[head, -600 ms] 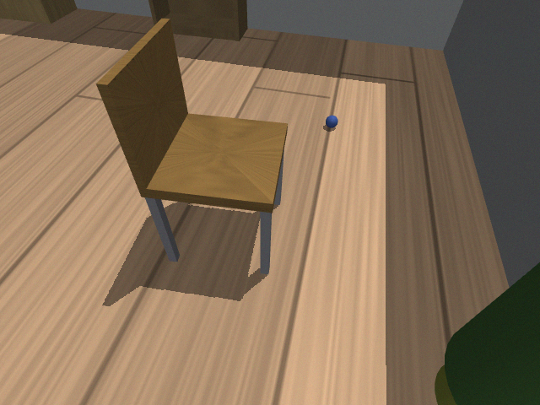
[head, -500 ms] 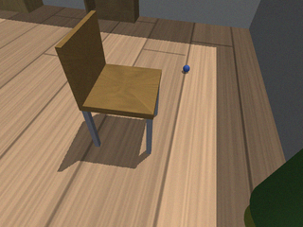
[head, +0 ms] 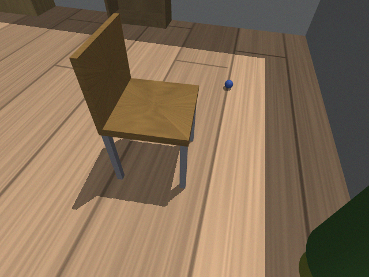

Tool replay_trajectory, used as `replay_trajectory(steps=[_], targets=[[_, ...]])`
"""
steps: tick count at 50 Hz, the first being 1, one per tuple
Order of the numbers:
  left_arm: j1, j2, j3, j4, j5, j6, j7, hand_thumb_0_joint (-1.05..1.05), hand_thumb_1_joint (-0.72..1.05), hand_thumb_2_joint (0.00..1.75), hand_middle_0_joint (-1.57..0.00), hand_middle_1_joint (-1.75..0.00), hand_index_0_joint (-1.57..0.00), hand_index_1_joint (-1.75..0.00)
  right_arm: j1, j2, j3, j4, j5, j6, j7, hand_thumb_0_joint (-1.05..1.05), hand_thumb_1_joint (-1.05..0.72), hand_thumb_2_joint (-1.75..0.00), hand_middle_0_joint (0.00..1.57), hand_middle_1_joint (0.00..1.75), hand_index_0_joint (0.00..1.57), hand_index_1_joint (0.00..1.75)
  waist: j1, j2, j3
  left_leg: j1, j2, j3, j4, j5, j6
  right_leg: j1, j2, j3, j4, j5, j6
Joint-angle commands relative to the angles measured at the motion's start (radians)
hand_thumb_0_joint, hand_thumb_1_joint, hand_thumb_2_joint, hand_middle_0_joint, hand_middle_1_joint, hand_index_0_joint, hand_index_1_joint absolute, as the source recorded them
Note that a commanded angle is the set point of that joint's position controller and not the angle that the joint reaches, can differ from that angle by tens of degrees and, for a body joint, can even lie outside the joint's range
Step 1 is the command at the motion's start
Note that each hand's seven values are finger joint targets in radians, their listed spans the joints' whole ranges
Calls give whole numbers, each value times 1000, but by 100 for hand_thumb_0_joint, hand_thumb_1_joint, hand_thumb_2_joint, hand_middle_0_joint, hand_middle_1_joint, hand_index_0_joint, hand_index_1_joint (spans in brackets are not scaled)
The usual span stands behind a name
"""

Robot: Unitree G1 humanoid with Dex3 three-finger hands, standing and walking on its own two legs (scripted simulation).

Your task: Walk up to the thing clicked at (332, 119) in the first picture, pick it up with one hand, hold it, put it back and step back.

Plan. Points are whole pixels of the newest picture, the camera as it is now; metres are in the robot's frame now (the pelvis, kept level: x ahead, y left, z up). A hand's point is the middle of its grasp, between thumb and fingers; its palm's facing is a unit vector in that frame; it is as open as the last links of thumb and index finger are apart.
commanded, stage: stand
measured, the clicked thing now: (228, 84) +1.87 -0.44 -0.74
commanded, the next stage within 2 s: walk up in 0.52 s
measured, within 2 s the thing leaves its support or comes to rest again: neither
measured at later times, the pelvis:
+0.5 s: pelvis +0.00 +0.00 +0.00, yaw +0 degrees
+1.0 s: pelvis -0.01 -0.07 -0.01, yaw +27 degrees
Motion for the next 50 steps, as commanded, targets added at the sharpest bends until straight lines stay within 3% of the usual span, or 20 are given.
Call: replay_trajectory(steps=[1,25,26,27,29,30,32,34,35,36,37,38,39,40,41,43,45,46,48,50], targets=[[-32,211,36,-55,1,-20,12,0,90,90,-20,-30,-20,-30,-42,-209,-36,-55,3,-22,-17,0,-90,-90,20,30,20,30,1,8,-87,-1,130,-101,-51,169,19,21,-112,81,-39,128,-39],[-22,215,37,-61,4,-23,12,0,90,90,-20,-30,-20,-30,-25,-214,-33,-56,3,-19,-16,0,-90,-90,20,30,20,30,-4,-5,-89,-3,134,-104,-51,167,22,34,-115,79,-48,135,-36],[-127,304,108,-160,2,0,0,0,90,90,-20,-30,-20,-30,56,-285,-78,-124,13,-3,-12,0,-90,-90,20,30,20,30,-11,-28,-2,-180,112,-261,-1,378,63,62,-43,-30,140,41,-38],[-134,281,112,-186,2,16,1,0,90,90,-20,-30,-20,-30,90,-297,-89,-131,12,-1,-17,0,-90,-90,20,30,20,30,-20,23,4,-169,150,-334,-17,426,85,1,-13,-14,189,-81,-42],[-76,222,108,-228,-2,26,-3,0,90,90,-20,-30,-20,-30,103,-357,-131,-185,-2,0,-22,0,-90,-90,20,30,20,30,-20,169,-62,-33,250,-537,-56,426,209,-179,52,4,359,-291,-24],[-74,218,111,-256,5,33,-9,0,90,90,-20,-30,-20,-30,108,-357,-147,-213,-12,-2,-31,0,-90,-90,20,30,20,30,-19,189,-98,8,275,-606,-68,350,238,-236,51,83,486,-352,-33],[-51,215,113,-291,4,35,-18,0,90,90,-20,-30,-20,-30,80,-328,-151,-259,-18,-7,-48,0,-90,-90,20,30,20,30,12,155,-151,77,234,-519,-6,329,213,-296,4,143,526,-324,-55],[-76,201,114,-332,3,26,-22,0,90,90,-20,-30,-20,-30,111,-295,-145,-287,-25,-6,-48,0,-90,-90,20,30,20,30,10,131,-152,23,174,-494,41,329,174,-234,9,136,374,-312,-63],[-57,195,117,-340,7,22,-21,0,90,90,-20,-30,-20,-30,104,-287,-144,-304,-25,-1,-43,0,-90,-90,20,30,20,30,24,118,-149,-35,147,-483,73,329,159,-157,30,123,273,-280,-60],[2,189,121,-332,10,16,-17,0,90,90,-20,-30,-20,-30,72,-274,-139,-332,-23,7,-34,0,-90,-90,20,30,20,30,62,82,-156,-114,102,-429,141,322,130,-32,49,85,117,-185,-64],[44,219,136,-322,20,14,-8,0,90,90,-20,-30,-20,-30,74,-230,-126,-355,-19,15,-24,0,-90,-90,20,30,20,30,81,-3,-147,-269,32,-362,225,203,82,116,10,112,21,-108,-71],[54,300,155,-339,32,15,-2,0,90,90,-20,-30,-20,-30,109,-167,-106,-381,-10,19,-20,0,-90,-90,20,30,20,30,82,-245,-133,-489,-95,-220,408,-137,17,229,-203,312,-57,-55,-142],[-48,343,163,-384,39,17,-4,0,90,90,-20,-30,-20,-30,154,-192,-115,-380,-20,26,-29,0,-90,-90,20,30,20,30,49,-297,-127,-517,-70,-112,580,-335,-22,81,-425,453,-121,-131,-258],[-113,339,164,-416,36,15,-11,0,90,90,-20,-30,-20,-30,159,-255,-136,-378,-31,35,-30,0,-90,-90,20,30,20,30,19,-231,-72,-449,-6,-85,725,-343,-26,-86,-500,490,-128,-166,-334],[-147,284,152,-439,33,9,-15,0,90,90,-20,-30,-20,-30,162,-280,-146,-372,-29,40,-20,0,-90,-90,20,30,20,30,-3,-146,-5,-429,18,-100,801,-287,-34,-130,-446,418,-104,-55,-339],[-147,236,135,-439,33,3,-13,0,90,90,-20,-30,-20,-30,192,-252,-139,-367,-25,44,5,0,-90,-90,20,30,20,30,-23,-117,19,-429,20,-97,826,-167,-36,-116,-293,198,-55,45,-256],[-46,242,140,-418,34,-4,-19,0,90,90,-20,-30,-20,-30,215,-218,-126,-373,-23,37,22,0,-90,-90,20,30,20,30,4,-143,-5,-448,24,-57,710,-158,-24,4,-229,92,15,130,-212],[23,247,127,-414,29,-2,-21,0,90,90,-20,-30,-20,-30,198,-236,-132,-388,-39,32,29,0,-90,-90,20,30,20,30,18,-122,-29,-483,20,-21,661,-165,-27,88,-220,68,65,224,-188],[76,278,137,-429,32,1,-25,0,90,90,-20,-30,-20,-30,142,-227,-125,-422,-32,34,32,0,-90,-90,20,30,20,30,54,-161,-51,-472,26,9,560,-192,-27,138,-248,51,87,295,-208],[90,318,150,-448,33,0,-29,0,90,90,-20,-30,-20,-30,127,-208,-122,-440,-21,28,30,0,-90,-90,20,30,20,30,64,-206,-34,-365,30,27,463,-194,-21,51,-271,28,107,287,-211]])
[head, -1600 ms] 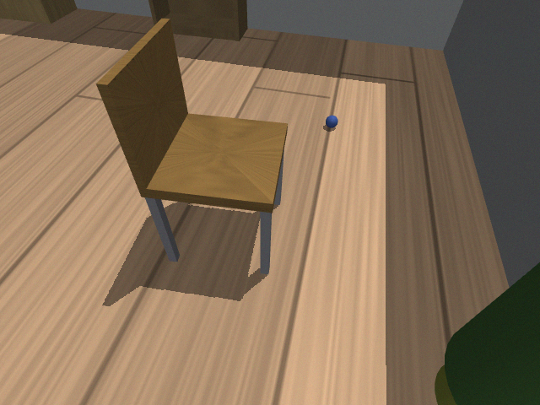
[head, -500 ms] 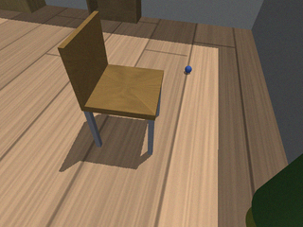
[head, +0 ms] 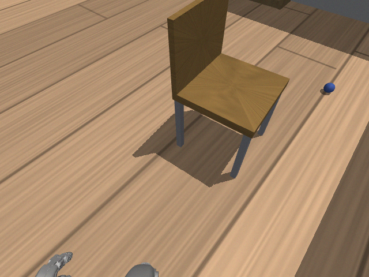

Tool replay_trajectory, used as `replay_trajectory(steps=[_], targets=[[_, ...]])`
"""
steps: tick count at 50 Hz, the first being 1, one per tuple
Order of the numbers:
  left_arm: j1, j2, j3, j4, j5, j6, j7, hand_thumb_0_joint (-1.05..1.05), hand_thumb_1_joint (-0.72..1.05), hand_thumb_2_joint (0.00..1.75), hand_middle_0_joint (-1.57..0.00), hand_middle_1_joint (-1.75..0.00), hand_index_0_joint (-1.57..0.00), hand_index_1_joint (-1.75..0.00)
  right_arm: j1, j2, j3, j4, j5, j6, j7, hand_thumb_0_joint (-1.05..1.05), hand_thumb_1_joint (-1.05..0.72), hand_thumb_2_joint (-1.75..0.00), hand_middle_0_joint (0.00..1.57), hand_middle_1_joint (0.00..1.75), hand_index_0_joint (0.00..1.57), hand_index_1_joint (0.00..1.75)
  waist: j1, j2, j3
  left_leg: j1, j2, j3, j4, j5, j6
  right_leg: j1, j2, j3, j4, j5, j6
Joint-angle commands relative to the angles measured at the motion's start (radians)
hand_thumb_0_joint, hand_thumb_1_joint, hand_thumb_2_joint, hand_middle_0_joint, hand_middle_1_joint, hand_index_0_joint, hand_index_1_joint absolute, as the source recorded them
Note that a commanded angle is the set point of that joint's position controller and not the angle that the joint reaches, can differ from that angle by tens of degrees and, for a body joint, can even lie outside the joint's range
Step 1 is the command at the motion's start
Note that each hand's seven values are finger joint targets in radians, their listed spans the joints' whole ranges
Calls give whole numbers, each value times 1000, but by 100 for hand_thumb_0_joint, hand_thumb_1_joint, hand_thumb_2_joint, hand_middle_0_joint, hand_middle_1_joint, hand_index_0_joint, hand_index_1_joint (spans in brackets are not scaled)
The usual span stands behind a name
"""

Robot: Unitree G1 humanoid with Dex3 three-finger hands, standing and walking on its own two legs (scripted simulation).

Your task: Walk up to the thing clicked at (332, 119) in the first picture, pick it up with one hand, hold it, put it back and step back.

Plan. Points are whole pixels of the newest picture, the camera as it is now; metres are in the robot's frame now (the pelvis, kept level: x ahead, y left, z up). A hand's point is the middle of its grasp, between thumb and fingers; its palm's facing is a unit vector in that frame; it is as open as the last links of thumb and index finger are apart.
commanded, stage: walk up
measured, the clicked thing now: (329, 87) +1.51 -1.18 -0.74
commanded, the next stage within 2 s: stand in 1.84 s
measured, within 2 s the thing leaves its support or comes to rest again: neither
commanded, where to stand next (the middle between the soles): +0.07 +0.02 m, yaw +40 degrees
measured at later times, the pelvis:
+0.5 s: pelvis +0.02 -0.03 -0.03, yaw +21 degrees
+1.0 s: pelvis +0.02 -0.01 -0.03, yaw +36 degrees
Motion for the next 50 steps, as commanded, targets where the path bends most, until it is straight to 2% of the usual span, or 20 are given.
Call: replay_trajectory(steps=[1,6,7,8,9,12,17,20,21,22,23,25,29,35,38,39,41,42,45,50], targets=[[48,307,86,-112,2,-22,6,0,90,90,-20,-30,-20,-30,-20,-121,-35,-111,14,-30,-10,0,-90,-90,20,30,20,30,62,-194,-112,10,1,65,-172,-21,10,93,-244,126,-68,392,-143],[51,293,73,-144,-12,-8,2,0,90,90,-20,-30,-20,-30,118,-143,-51,-95,23,-55,-32,0,-90,-90,20,30,20,30,-21,-95,-185,324,-65,115,-457,73,71,-64,-231,25,202,354,-63],[87,244,58,-147,-22,-10,5,0,90,90,-20,-30,-20,-30,161,-194,-72,-96,9,-67,-42,0,-90,-90,20,30,20,30,-48,48,-222,487,17,-76,-538,92,130,-218,-157,-24,446,294,2],[102,152,34,-173,-27,-8,1,0,90,90,-20,-30,-20,-30,130,-292,-89,-129,-4,-75,-56,0,-90,-90,20,30,20,30,-21,302,-213,589,252,-472,-543,354,223,-493,23,-23,616,-258,70],[54,232,48,-179,-18,-2,12,0,90,90,-20,-30,-20,-30,136,-348,-101,-141,24,-75,-58,0,-90,-90,20,30,20,30,-51,217,-225,461,371,-628,-557,359,365,-457,-22,136,646,-350,57],[92,259,57,-131,-26,-15,10,0,90,90,-20,-30,-20,-30,18,-240,-55,-167,33,-73,-70,0,-90,-90,20,30,20,30,1,153,-135,323,218,-357,-498,318,277,-397,-57,172,540,-245,43],[167,236,63,-100,-28,-34,26,0,90,90,-20,-30,-20,-30,-6,-232,-52,-205,11,-55,-55,0,-90,-90,20,30,20,30,13,216,-139,105,146,-291,-409,529,245,-168,18,82,345,-187,32],[276,252,75,-69,-21,-55,47,0,90,90,-20,-30,-20,-30,-84,-189,-42,-247,18,-29,-46,0,-90,-90,20,30,20,30,88,125,-176,-43,28,-251,-235,371,158,49,51,70,52,35,3],[332,347,100,-66,-1,-65,57,0,90,90,-20,-30,-20,-30,-105,-131,-27,-273,26,-23,-49,0,-90,-90,20,30,20,30,130,-116,-155,-170,-101,-165,3,147,94,78,-145,346,-125,-47,-42],[218,457,119,-100,12,-66,59,0,90,90,-20,-30,-20,-30,-46,-119,-31,-266,20,-16,-57,0,-90,-90,20,30,20,30,70,-302,-146,-248,-138,-87,219,-270,40,-1,-481,757,-293,-77,-191],[108,471,116,-129,6,-66,61,0,90,90,-20,-30,-20,-30,-25,-198,-53,-235,9,-6,-65,0,-90,-90,20,30,20,30,25,-220,-115,-232,-59,-167,366,-292,29,-77,-556,900,-313,-54,-302],[88,338,87,-114,-13,-76,69,0,90,90,-20,-30,-20,-30,11,-222,-69,-168,23,-7,-43,0,-90,-90,20,30,20,30,-2,6,-52,-187,-15,-164,352,-114,17,-103,-355,432,-182,-1,-198],[152,340,91,-88,8,-82,60,0,90,90,-20,-30,-20,-30,13,-174,-56,-137,23,-11,0,0,-90,-90,20,30,20,30,41,-155,-72,-137,-5,-48,134,-32,1,-37,-235,194,-134,3,-133],[154,367,92,-109,2,-66,45,0,90,90,-20,-30,-20,-30,-57,-154,-46,-117,29,-27,-1,0,-90,-90,20,30,20,30,65,-219,-122,24,-21,74,-153,-92,9,-50,-279,133,-54,73,-150],[134,337,69,-109,-12,-45,39,0,90,90,-20,-30,-20,-30,55,-167,-48,-50,31,-47,-17,0,-90,-90,20,30,20,30,7,-126,-192,265,-61,88,-375,21,33,-154,-266,69,152,41,-93],[176,287,51,-98,-17,-36,41,0,90,90,-20,-30,-20,-30,85,-197,-59,-39,23,-56,-28,0,-90,-90,20,30,20,30,-13,-16,-215,358,-39,-8,-464,-28,71,-224,-220,23,309,-26,-41],[151,254,39,-121,-27,-28,54,0,90,90,-20,-30,-20,-30,58,-383,-82,-86,15,-67,-41,0,-90,-90,20,30,20,30,-27,263,-150,272,337,-664,-620,8,292,-486,-39,86,566,-360,44],[89,308,50,-103,-26,-33,63,0,90,90,-20,-30,-20,-30,40,-353,-79,-66,28,-68,-46,0,-90,-90,20,30,20,30,-35,177,-94,191,339,-642,-606,74,341,-430,-64,155,585,-345,36],[188,278,50,-34,-40,-44,57,0,90,90,-20,-30,-20,-30,-22,-238,-29,-68,36,-77,-67,0,-90,-90,20,30,20,30,29,168,-127,202,197,-318,-408,503,252,-327,-73,148,479,-208,24],[205,242,48,6,-29,-50,52,0,90,90,-20,-30,-20,-30,-68,-224,-14,-72,41,-67,-62,0,-90,-90,20,30,20,30,50,174,-161,52,137,-255,-318,446,210,-37,15,63,142,-55,9]])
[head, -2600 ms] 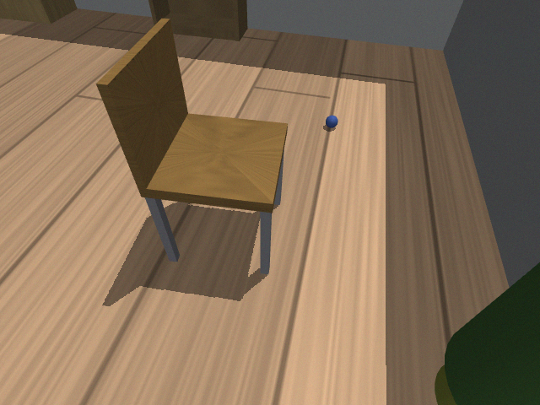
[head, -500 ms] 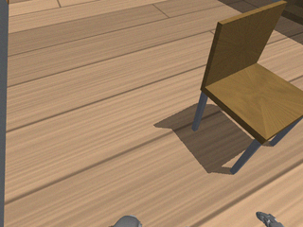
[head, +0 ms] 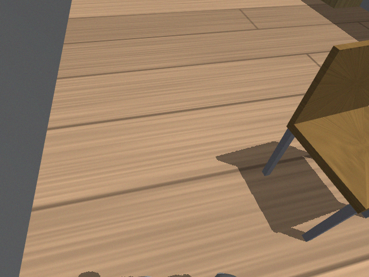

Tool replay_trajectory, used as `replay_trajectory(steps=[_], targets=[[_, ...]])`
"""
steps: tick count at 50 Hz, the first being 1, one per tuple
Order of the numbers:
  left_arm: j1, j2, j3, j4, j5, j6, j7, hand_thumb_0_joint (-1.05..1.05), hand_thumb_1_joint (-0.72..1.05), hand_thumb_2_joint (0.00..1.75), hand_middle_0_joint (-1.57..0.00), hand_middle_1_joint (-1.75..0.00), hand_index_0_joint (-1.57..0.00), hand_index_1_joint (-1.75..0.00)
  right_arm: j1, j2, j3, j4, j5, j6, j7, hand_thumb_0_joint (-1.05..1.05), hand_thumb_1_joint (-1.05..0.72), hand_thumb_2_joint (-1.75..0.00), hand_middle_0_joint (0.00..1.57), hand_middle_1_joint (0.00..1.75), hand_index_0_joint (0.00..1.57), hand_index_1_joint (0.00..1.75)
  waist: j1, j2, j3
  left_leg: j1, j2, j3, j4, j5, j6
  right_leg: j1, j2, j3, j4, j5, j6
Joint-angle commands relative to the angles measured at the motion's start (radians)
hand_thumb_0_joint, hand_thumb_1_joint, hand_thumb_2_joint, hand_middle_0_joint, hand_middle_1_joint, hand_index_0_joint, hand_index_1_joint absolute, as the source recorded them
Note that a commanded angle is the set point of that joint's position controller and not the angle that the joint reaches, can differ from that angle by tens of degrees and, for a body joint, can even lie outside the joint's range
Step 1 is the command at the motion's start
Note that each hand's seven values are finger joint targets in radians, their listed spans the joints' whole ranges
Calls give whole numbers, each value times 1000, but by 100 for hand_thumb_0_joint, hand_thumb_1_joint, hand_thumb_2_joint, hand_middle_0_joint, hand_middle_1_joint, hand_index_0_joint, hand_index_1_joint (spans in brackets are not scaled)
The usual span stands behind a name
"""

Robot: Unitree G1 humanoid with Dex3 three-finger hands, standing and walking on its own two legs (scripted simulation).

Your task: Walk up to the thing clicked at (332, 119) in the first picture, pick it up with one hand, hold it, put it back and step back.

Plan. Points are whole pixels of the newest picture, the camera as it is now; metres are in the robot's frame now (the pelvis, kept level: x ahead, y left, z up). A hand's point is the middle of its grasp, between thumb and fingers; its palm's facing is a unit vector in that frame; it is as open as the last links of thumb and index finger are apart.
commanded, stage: walk up
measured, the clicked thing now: out of the picture +0.53 -1.82 -0.70
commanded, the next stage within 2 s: stand in 0.84 s
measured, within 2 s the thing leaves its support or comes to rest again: neither
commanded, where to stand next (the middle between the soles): +0.06 -0.01 m, yaw +4 degrees
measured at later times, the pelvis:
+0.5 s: pelvis -0.01 +0.01 +0.01, yaw +6 degrees
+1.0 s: pelvis +0.00 +0.00 +0.04, yaw +6 degrees
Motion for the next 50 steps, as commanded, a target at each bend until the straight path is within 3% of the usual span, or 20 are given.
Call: replay_trajectory(steps=[1,2,3,4,6,8,10,11,12,13,14,15,18,20,21,22,25,28,38,50], targets=[[86,188,60,-22,17,-40,17,0,90,90,-20,-30,-20,-30,-73,-217,-56,-84,19,-12,-23,0,-90,-90,20,30,20,30,54,140,-136,-82,150,-193,-70,386,142,247,37,-1,-326,225,-30],[78,251,70,-26,33,-50,20,0,90,90,-20,-30,-20,-30,-62,-156,-41,-91,32,-8,-23,0,-90,-90,20,30,20,30,53,-33,-138,-161,56,-136,79,256,75,271,-116,236,-428,247,-82],[28,328,83,-35,27,-46,13,0,90,90,-20,-30,-20,-30,-63,-174,-54,-80,29,-2,-35,0,-90,-90,20,30,20,30,44,-170,-133,-132,-47,-28,201,-146,45,154,-315,450,-517,200,-218],[-45,340,85,-59,30,-46,11,0,90,90,-20,-30,-20,-30,-39,-211,-69,-56,18,1,-41,0,-90,-90,20,30,20,30,14,-176,-83,-123,4,-26,296,-270,26,90,-407,537,-536,237,-296],[-72,269,64,-53,28,-49,15,0,90,90,-20,-30,-20,-30,-39,-221,-73,-28,20,-6,-28,0,-90,-90,20,30,20,30,6,-68,-38,-136,27,-20,273,-220,30,111,-298,324,-470,344,-234],[-79,264,59,-34,34,-47,13,0,90,90,-20,-30,-20,-30,4,-184,-66,0,19,-20,-18,0,-90,-90,20,30,20,30,-13,-144,-68,-38,32,50,66,-126,31,108,-226,197,-396,431,-173],[-80,240,46,-25,21,-34,5,0,90,90,-20,-30,-20,-30,44,-158,-63,35,10,-30,-9,0,-90,-90,20,30,20,30,-26,-143,-126,111,-18,97,-162,28,34,94,-152,94,-281,471,-123],[-67,203,35,-19,16,-27,3,0,90,90,-20,-30,-20,-30,35,-160,-65,41,1,-36,-13,0,-90,-90,20,30,20,30,-24,-100,-140,177,1,33,-245,70,42,56,-133,74,-214,426,-95],[-57,149,19,-26,10,-20,2,0,90,90,-20,-30,-20,-30,19,-200,-73,33,-12,-44,-20,0,-90,-90,20,30,20,30,-22,31,-168,235,127,-197,-338,84,90,-27,-91,41,-79,331,-38],[-50,101,8,-22,-6,-9,0,0,90,90,-20,-30,-20,-30,-50,-261,-77,6,-14,-53,-25,0,-90,-90,20,30,20,30,10,156,-145,210,315,-468,-383,102,183,-119,21,6,-54,0,18],[-93,183,32,-3,2,-4,13,0,90,90,-20,-30,-20,-30,-52,-306,-85,19,-2,-49,-23,0,-90,-90,20,30,20,30,-28,128,-123,60,356,-486,-368,124,266,-19,2,80,15,-148,11],[-85,178,29,8,-2,-3,12,0,90,90,-20,-30,-20,-30,-92,-274,-76,23,-3,-51,-25,0,-90,-90,20,30,20,30,-1,105,-95,41,323,-410,-345,182,259,3,-7,84,20,-116,3],[-15,150,22,65,-8,-23,11,0,90,90,-20,-30,-20,-30,-162,-228,-45,34,9,-49,-29,0,-90,-90,20,30,20,30,39,166,-144,88,222,-203,-224,423,162,111,13,30,-242,102,-5],[-28,171,24,95,8,-37,12,0,90,90,-20,-30,-20,-30,-163,-186,-28,48,20,-40,-22,0,-90,-90,20,30,20,30,35,98,-169,17,168,-145,-170,379,87,262,-19,93,-375,360,-23],[-88,211,22,78,12,-39,9,0,90,90,-20,-30,-20,-30,-146,-178,-28,61,23,-35,-21,0,-90,-90,20,30,20,30,-1,35,-145,30,103,-96,-193,217,57,198,-67,160,-400,335,-51],[-135,217,19,74,11,-37,4,0,90,90,-20,-30,-20,-30,-127,-175,-27,88,20,-31,-20,0,-90,-90,20,30,20,30,-20,9,-125,84,90,-90,-223,92,48,136,-94,182,-402,273,-68],[-156,176,-5,96,1,-32,-1,0,90,90,-20,-30,-20,-30,-185,-197,-26,122,9,-34,-12,0,-90,-90,20,30,20,30,-3,44,-103,82,129,-144,-313,57,65,143,-33,98,-413,206,-26],[-156,173,-8,137,3,-35,-4,0,90,90,-20,-30,-20,-30,-204,-189,-13,146,11,-37,-7,0,-90,-90,20,30,20,30,1,35,-100,61,137,-151,-361,32,66,204,-28,88,-454,201,-20],[-213,164,-10,208,-1,-42,0,0,90,90,-20,-30,-20,-30,-219,-170,-3,234,16,-36,-8,0,-90,-90,20,30,20,30,-5,31,-161,170,132,-100,-396,286,36,295,-57,70,-540,360,-3],[-224,149,-21,271,7,-37,4,0,90,90,-20,-30,-20,-30,-259,-163,-5,280,13,-30,-8,0,-90,-90,20,30,20,30,0,55,-145,194,150,-88,-467,293,14,316,-53,82,-594,345,11]])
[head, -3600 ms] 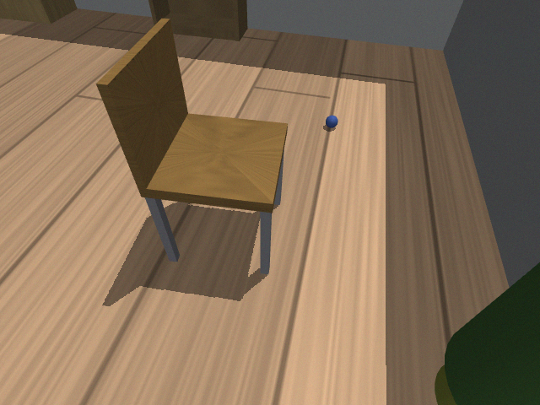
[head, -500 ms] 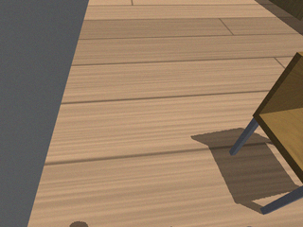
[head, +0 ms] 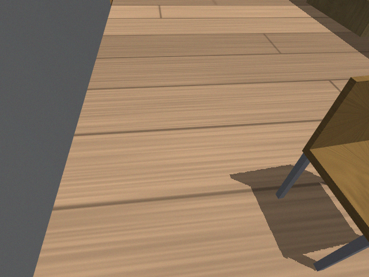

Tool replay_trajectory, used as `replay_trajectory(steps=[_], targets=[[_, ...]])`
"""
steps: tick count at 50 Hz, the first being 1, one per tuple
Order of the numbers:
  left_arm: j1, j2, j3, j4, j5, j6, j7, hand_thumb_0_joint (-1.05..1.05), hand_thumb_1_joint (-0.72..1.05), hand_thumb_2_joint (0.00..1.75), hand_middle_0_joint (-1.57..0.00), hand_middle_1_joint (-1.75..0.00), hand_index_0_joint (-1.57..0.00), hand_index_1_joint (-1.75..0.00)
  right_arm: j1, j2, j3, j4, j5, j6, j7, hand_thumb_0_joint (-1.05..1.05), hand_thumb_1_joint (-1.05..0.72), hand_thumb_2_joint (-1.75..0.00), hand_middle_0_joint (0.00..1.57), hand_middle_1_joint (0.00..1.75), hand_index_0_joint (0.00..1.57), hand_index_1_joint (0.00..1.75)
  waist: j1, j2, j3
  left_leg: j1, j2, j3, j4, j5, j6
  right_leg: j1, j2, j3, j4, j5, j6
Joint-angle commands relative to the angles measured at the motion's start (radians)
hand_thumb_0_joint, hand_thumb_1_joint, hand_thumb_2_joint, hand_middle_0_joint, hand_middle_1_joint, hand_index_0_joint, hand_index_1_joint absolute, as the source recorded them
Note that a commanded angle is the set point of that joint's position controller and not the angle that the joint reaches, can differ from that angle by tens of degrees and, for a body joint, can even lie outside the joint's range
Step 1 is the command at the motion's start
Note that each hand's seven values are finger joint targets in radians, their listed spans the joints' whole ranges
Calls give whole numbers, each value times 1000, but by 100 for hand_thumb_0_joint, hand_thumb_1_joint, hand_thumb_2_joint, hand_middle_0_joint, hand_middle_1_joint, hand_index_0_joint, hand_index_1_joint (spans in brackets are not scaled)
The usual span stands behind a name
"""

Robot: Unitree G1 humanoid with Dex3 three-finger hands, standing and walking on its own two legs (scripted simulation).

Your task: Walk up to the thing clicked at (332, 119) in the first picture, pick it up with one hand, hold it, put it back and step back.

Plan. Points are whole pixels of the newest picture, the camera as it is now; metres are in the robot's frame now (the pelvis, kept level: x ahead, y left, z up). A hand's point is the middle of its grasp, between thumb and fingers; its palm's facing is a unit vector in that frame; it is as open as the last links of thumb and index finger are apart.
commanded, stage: stand
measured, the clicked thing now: out of the picture +0.33 -1.87 -0.74
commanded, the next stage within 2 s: none
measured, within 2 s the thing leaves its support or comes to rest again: neither
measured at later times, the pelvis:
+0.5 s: pelvis +0.01 -0.01 +0.00, yaw -1 degrees
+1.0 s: pelvis +0.01 -0.02 +0.00, yaw -1 degrees
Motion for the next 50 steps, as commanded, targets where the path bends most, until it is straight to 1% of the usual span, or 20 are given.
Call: replay_trajectory(steps=[1,2,5,7,8,11,13,18,19,21,23,25,27,30,33,35,37,44,47,50], targets=[[-43,217,34,-44,6,-23,14,0,90,90,-20,-30,-20,-30,-65,-213,-41,-45,5,-18,-17,0,-90,-90,20,30,20,30,-4,24,-93,-3,119,-90,-81,101,23,35,-100,100,-81,33,-38],[-49,218,33,-45,5,-26,14,0,90,90,-20,-30,-20,-30,-58,-211,-40,-42,4,-18,-16,0,-90,-90,20,30,20,30,-6,12,-104,4,122,-88,-73,141,25,49,-105,101,-79,69,-38],[-48,213,32,-39,4,-21,13,0,90,90,-20,-30,-20,-30,-52,-214,-38,-32,4,-16,-16,0,-90,-90,20,30,20,30,-10,33,-75,-19,121,-89,-103,55,22,31,-96,102,-86,17,-35],[-56,219,34,-37,5,-19,14,0,90,90,-20,-30,-20,-30,-49,-211,-37,-30,3,-14,-16,0,-90,-90,20,30,20,30,-11,16,-77,-36,124,-92,-114,51,23,52,-97,100,-80,22,-37],[-53,216,36,-37,4,-18,13,0,90,90,-20,-30,-20,-30,-45,-213,-36,-28,2,-15,-16,0,-90,-90,20,30,20,30,-8,19,-78,-44,122,-91,-123,23,21,53,-94,97,-77,8,-37],[-40,215,33,-34,6,-18,13,0,90,90,-20,-30,-20,-30,-54,-212,-38,-30,2,-13,-16,0,-90,-90,20,30,20,30,-5,1,-83,-6,120,-87,-111,48,20,23,-97,101,-87,4,-39],[-54,217,34,-39,4,-20,14,0,90,90,-20,-30,-20,-30,-39,-211,-36,-26,2,-15,-16,0,-90,-90,20,30,20,30,-10,0,-96,1,125,-84,-97,122,21,41,-102,105,-83,54,-39],[-48,217,37,-38,3,-17,14,0,90,90,-20,-30,-20,-30,-28,-212,-34,-22,2,-13,-19,0,-90,-90,20,30,20,30,-12,6,-113,6,127,-76,-92,143,21,56,-98,99,-81,73,-38],[-46,217,37,-38,1,-16,14,0,90,90,-20,-30,-20,-30,-35,-209,-33,-22,2,-15,-19,0,-90,-90,20,30,20,30,-5,2,-111,25,129,-77,-91,161,18,47,-100,103,-80,86,-42],[-45,213,36,-40,1,-17,13,0,90,90,-20,-30,-20,-30,-24,-213,-31,-19,2,-15,-20,0,-90,-90,20,30,20,30,-11,13,-102,6,127,-71,-93,157,17,58,-100,103,-85,96,-38],[-43,213,37,-38,3,-14,13,0,90,90,-20,-30,-20,-30,-29,-210,-31,-19,2,-13,-20,0,-90,-90,20,30,20,30,-9,17,-86,12,126,-72,-100,114,15,28,-95,104,-90,51,-38],[-47,213,37,-43,4,-15,14,0,90,90,-20,-30,-20,-30,-30,-206,-29,-22,2,-11,-19,0,-90,-90,20,30,20,30,-7,4,-91,12,128,-71,-95,121,15,28,-100,105,-94,52,-39],[-48,217,38,-43,3,-19,14,0,90,90,-20,-30,-20,-30,-21,-207,-28,-21,1,-11,-19,0,-90,-90,20,30,20,30,-13,-4,-96,15,129,-67,-85,146,18,41,-103,111,-94,90,-37],[-41,211,37,-44,3,-16,14,0,90,90,-20,-30,-20,-30,-16,-209,-27,-21,2,-12,-19,0,-90,-90,20,30,20,30,-14,23,-87,14,129,-68,-97,124,15,31,-96,108,-95,70,-37],[-47,218,41,-49,4,-18,15,0,90,90,-20,-30,-20,-30,-24,-205,-28,-27,1,-11,-20,0,-90,-90,20,30,20,30,-12,-3,-108,36,133,-61,-83,158,17,34,-99,108,-91,107,-39],[-39,210,39,-49,5,-17,14,0,90,90,-20,-30,-20,-30,-22,-214,-28,-26,1,-13,-21,0,-90,-90,20,30,20,30,-10,12,-108,29,135,-61,-83,165,19,48,-99,107,-91,119,-38],[-34,210,40,-48,3,-15,14,0,90,90,-20,-30,-20,-30,-25,-211,-27,-27,1,-12,-21,0,-90,-90,20,30,20,30,-8,21,-92,24,132,-62,-93,147,17,38,-93,104,-92,93,-37],[-40,207,40,-53,4,-16,14,0,90,90,-20,-30,-20,-30,-27,-209,-26,-33,0,-11,-21,0,-90,-90,20,30,20,30,-10,20,-84,25,131,-58,-93,133,16,26,-94,108,-100,89,-36],[-44,216,43,-55,5,-17,14,0,90,90,-20,-30,-20,-30,-10,-206,-26,-34,1,-9,-20,0,-90,-90,20,30,20,30,-14,-6,-102,19,134,-57,-89,149,18,56,-97,108,-92,109,-38],[-32,207,41,-53,4,-15,12,0,90,90,-20,-30,-20,-30,-14,-209,-24,-33,2,-14,-21,0,-90,-90,20,30,20,30,-10,27,-88,26,133,-58,-98,143,16,40,-92,110,-93,104,-39]])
